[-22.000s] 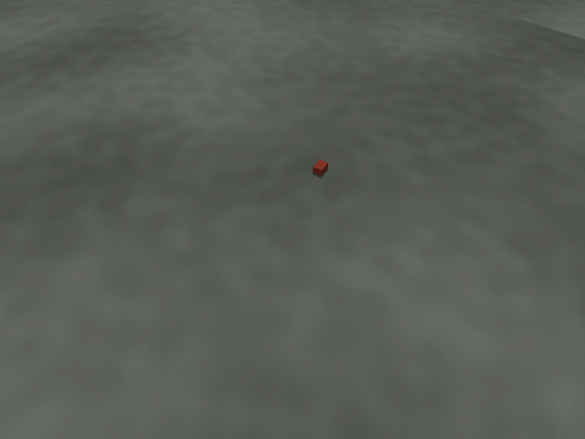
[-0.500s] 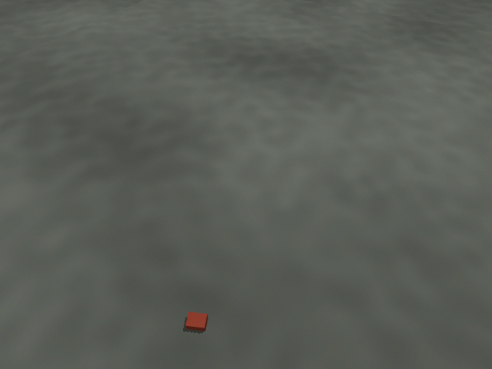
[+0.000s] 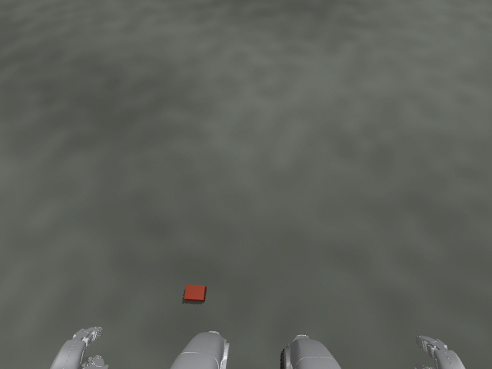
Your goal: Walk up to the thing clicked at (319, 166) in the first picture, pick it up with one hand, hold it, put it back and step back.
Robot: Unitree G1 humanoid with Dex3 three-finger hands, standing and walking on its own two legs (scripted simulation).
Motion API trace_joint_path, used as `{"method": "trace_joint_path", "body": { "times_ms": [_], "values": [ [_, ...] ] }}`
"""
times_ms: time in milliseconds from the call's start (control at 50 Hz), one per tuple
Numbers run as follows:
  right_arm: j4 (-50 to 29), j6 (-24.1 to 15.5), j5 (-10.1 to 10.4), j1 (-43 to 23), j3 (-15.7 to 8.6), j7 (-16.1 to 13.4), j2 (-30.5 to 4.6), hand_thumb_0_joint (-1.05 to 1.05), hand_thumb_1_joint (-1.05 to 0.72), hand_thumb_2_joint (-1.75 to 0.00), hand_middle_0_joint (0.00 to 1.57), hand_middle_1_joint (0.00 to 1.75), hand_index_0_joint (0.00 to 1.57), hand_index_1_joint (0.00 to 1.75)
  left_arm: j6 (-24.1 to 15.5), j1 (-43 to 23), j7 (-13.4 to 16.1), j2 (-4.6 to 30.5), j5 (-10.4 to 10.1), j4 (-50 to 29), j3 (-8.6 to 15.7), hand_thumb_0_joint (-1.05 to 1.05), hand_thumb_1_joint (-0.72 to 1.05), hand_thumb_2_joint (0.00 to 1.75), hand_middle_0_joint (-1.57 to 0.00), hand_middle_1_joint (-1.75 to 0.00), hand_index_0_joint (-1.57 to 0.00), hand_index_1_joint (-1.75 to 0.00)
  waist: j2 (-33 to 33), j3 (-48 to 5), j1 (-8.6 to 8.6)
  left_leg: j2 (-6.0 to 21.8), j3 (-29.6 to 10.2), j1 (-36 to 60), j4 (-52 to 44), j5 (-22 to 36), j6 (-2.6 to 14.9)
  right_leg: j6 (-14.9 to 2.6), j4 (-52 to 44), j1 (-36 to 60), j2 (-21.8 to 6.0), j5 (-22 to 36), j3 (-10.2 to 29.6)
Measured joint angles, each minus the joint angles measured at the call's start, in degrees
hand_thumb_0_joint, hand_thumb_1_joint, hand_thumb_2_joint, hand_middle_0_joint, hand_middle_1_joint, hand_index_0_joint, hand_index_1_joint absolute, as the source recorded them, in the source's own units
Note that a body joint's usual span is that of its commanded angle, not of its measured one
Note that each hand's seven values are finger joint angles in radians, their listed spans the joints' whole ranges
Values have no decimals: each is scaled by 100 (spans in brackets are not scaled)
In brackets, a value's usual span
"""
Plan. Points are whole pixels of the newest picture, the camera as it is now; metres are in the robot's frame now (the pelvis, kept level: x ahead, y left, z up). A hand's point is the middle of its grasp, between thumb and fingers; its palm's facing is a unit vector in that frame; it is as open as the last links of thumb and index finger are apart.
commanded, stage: walk up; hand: left
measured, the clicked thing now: (195, 293) +0.38 +0.24 -0.73
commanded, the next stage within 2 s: none
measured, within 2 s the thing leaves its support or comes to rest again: neither
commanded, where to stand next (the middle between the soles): +0.00 +0.00 m, yaw -1 degrees
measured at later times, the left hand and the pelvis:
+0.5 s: hand out of the picture +0.01 +0.28 -0.15, palm faces +0.00 -0.92 -0.38, open 7.4 cm; pelvis -0.04 +0.00 +0.01, yaw +1 degrees
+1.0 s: hand out of the picture +0.02 +0.30 -0.16, palm faces -0.01 -0.94 -0.34, open 7.4 cm; pelvis -0.06 +0.03 +0.00, yaw -1 degrees
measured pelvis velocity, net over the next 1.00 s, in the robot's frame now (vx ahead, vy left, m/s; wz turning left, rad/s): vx -0.06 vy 0.03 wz -0.02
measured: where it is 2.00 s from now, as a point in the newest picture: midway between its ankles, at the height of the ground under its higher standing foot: outside the picture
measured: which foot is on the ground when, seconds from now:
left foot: up 0.00-0.20, down 0.22-0.52, up 0.54-0.76, down 0.78-1.00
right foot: down 0.00-0.24, up 0.26-0.46, down 0.48-0.80, up 0.82-1.00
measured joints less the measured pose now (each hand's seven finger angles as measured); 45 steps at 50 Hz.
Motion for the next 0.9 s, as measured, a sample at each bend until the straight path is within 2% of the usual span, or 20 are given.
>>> {"method": "trace_joint_path", "body": {
  "times_ms": [60, 100, 180, 220, 240, 260, 300, 360, 460, 480, 500, 540, 580, 620, 700, 780, 800, 820, 860, 900],
  "values": [
    [-119, -29, 14, 48, 5, -1, -43, 0, -91, -90, 20, 30, 21, 30, 59, -135, 51, -97, 56, -247, -24, 1, 90, 90, -20, -30, -21, -30, 51, -33, 26, -189, -110, -249, 861, 89, -87, -19, -99, -152, -39, 135, -11],
    [-120, -60, -7, 147, 32, 9, -62, 0, -91, -90, 20, 30, 21, 30, 43, -218, 93, -141, 99, -368, -26, 1, 90, 90, -20, -30, -21, -30, 74, -76, 32, -158, -75, -136, 676, 167, -153, -22, -135, -228, -53, 198, -70],
    [61, -102, -145, 426, 87, 87, -23, 0, -91, -90, 20, 30, 21, 30, -37, -241, 96, -125, 124, -496, -34, 1, 90, 90, -20, -30, -21, -30, 6, -270, -2, 97, 186, 527, -1135, 152, -168, 47, -2, -353, -136, 169, -273],
    [179, -138, -234, 541, 77, 139, 27, 0, -91, -90, 20, 30, 21, 30, -34, -196, 71, -33, 70, -484, -30, 1, 90, 90, -20, -30, -21, -30, -142, -350, -24, 118, 306, 935, -2223, 625, -64, 122, 215, -448, -227, 94, -309],
    [248, -150, -295, 547, 65, 156, 113, 0, -91, -90, 20, 30, 21, 30, -20, -168, 71, 54, 36, -428, -6, 0, 90, 90, -20, -30, -21, -30, -365, -314, 15, 2, 418, 1040, -2363, 815, -1, 160, 324, -468, -327, 70, -183],
    [277, -148, -338, 583, 72, 196, 158, 0, -91, -90, 20, 30, 21, 30, 5, -106, 89, 94, 0, -328, 19, 0, 90, 90, -20, -30, -21, -30, -467, -333, 41, -26, 484, 1072, -2383, 861, 37, 141, 402, -481, -288, -185, -56],
    [279, -160, -372, 672, 78, 275, 169, 0, -91, -90, 20, 30, 21, 30, 71, 37, 127, 119, -7, -78, 62, 1, 90, 90, -20, -30, -21, -30, -390, -419, -66, 93, 398, 1051, -2409, 911, 87, 101, 1025, -554, 61, -1099, 194],
    [279, -241, -392, 760, 94, 245, 215, 0, -90, -90, 20, 30, 21, 30, 52, 254, 131, 217, -86, 168, 130, 1, 90, 90, -20, -30, -21, -30, -391, -458, -82, 202, 356, 1139, -2717, 1121, 72, 31, 1658, -457, 395, -1290, 487],
    [148, -329, -405, 828, 48, 306, 97, 0, -90, -90, 21, 30, 21, 30, -136, 742, -3, 251, 27, 415, 122, 1, 91, 90, -20, -30, -20, -30, -253, -608, 2, 356, 481, 1179, -2809, 1144, 41, 83, 114, 515, 281, -1302, 78],
    [100, -335, -387, 841, 37, 325, 57, 0, -90, -90, 21, 30, 21, 30, -183, 820, -15, 244, 53, 455, 123, 1, 91, 90, -20, -30, -20, -30, -203, -631, 20, 399, 511, 1165, -2726, 1088, 20, 37, -309, 736, 299, -1077, 9],
    [69, -332, -357, 840, 19, 333, 1, 0, -90, -90, 21, 30, 21, 30, -234, 857, -17, 200, 75, 498, 126, 1, 91, 90, -20, -30, -20, -30, -72, -593, 11, 488, 475, 1173, -2613, 1024, -5, 5, -596, 894, 378, -509, -51],
    [54, -293, -283, 869, 4, 325, -51, 0, -90, -90, 20, 30, 21, 30, -356, 962, -39, 147, 107, 487, 112, 1, 91, 90, -20, -30, -20, -30, 79, -603, 4, 511, 327, 1016, -2133, 841, 93, -25, -706, 1018, 445, -224, -141],
    [76, -255, -274, 888, 6, 317, -56, 0, -90, -90, 20, 30, 21, 30, -447, 1099, -85, 129, 105, 405, 99, 1, 91, 90, -20, -30, -20, -30, 35, -673, 88, 306, 260, 698, -1389, 401, 143, -82, -727, 1077, 350, -280, -98],
    [70, -274, -266, 894, 1, 342, -95, 0, -91, -90, 20, 30, 21, 30, -505, 1226, -99, 93, 83, 329, 67, 1, 90, 90, -20, -30, -21, -30, 49, -707, 163, 223, 233, 432, -1060, 455, 154, -79, -909, 1215, 272, -228, -60],
    [64, -395, -250, 841, 5, 378, -124, 0, -91, -90, 20, 30, 21, 30, -476, 1377, -94, 119, 86, 261, 16, 1, 90, 90, -20, -30, -21, -30, 71, -746, 226, 382, 305, 225, -1771, 886, 45, 57, -1078, 1345, 176, -158, -27],
    [125, -457, -204, 699, 18, 274, -73, 0, -91, -90, 20, 30, 21, 30, -172, 1239, -80, 200, 12, 192, 8, 1, 90, 90, -20, -30, -21, -30, -3, -678, 233, 407, 398, 515, -2897, 2162, -14, 218, -382, 1066, 95, -539, 12],
    [165, -462, -218, 627, 17, 218, -6, 0, -91, -90, 20, 30, 21, 30, -87, 1139, -63, 231, -14, 177, 29, 1, 90, 90, -20, -30, -21, -30, -123, -603, 249, 339, 467, 505, -2852, 2201, -28, 246, -150, 966, 17, -651, 73],
    [179, -458, -220, 563, 40, 182, 56, 0, -91, -90, 20, 30, 21, 30, -8, 1033, -43, 247, -45, 156, 50, 1, 90, 90, -20, -30, -21, -30, -221, -540, 284, 312, 544, 456, -2766, 2137, -23, 180, 56, 833, 8, -671, 200],
    [145, -467, -218, 458, 89, 150, 158, 0, -91, -90, 20, 30, 21, 30, 114, 826, -11, 272, -57, 113, 83, 1, 90, 90, -20, -30, -20, -30, -273, -429, 246, 374, 543, 340, -2664, 2082, 6, 88, 959, 462, 239, -1271, 450],
    [88, -473, -224, 397, 130, 101, 269, 0, -91, -90, 20, 30, 21, 30, 179, 678, 5, 341, -62, 52, 128, 1, 91, 90, -20, -30, -20, -30, -358, -358, 209, 447, 542, 288, -2738, 2162, 7, 29, 1960, 102, 450, -1508, 637]
  ]
}}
